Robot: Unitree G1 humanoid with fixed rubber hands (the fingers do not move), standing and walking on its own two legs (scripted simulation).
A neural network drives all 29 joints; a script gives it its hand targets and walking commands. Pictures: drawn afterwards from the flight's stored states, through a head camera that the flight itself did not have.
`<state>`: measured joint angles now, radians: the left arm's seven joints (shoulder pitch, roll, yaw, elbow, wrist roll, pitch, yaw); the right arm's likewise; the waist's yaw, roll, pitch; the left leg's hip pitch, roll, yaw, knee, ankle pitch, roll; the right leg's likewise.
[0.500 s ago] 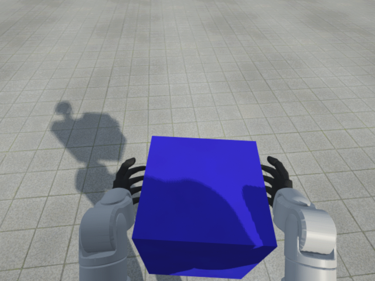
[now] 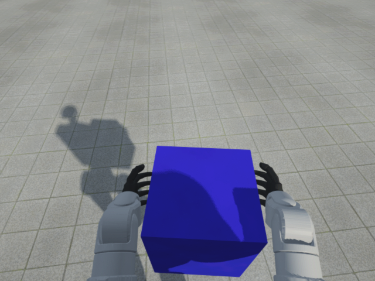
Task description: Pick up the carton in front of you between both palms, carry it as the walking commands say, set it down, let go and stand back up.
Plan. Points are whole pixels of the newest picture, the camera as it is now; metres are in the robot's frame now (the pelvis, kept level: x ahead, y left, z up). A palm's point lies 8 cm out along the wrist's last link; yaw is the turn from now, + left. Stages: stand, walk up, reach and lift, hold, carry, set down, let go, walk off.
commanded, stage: carry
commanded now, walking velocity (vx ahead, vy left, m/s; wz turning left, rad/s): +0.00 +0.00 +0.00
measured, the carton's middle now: (200, 214) +0.27 +0.00 -0.03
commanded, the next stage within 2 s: none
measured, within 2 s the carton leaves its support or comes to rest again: neither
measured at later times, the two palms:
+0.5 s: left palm (131, 206) +0.25 +0.14 +0.04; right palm (276, 205) +0.26 -0.15 +0.05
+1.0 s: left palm (133, 211) +0.24 +0.14 +0.04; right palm (280, 210) +0.25 -0.16 +0.05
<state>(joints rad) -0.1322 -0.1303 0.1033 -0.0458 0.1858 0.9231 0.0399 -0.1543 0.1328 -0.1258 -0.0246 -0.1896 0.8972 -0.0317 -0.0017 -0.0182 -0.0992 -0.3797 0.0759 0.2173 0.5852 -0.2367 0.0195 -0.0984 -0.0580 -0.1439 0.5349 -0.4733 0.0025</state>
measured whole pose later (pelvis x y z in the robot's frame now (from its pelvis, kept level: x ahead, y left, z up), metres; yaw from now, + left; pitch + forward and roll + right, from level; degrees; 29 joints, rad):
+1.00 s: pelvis -0.05 -0.01 +0.00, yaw +0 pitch +1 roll +0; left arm -0.23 -0.15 0.19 0.17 0.24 0.74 0.01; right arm -0.26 0.15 -0.21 0.19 -0.25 0.72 -0.01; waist 0.00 -0.01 -0.07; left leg -0.40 0.10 0.21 0.52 -0.13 0.02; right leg -0.17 -0.02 -0.15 0.56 -0.41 -0.03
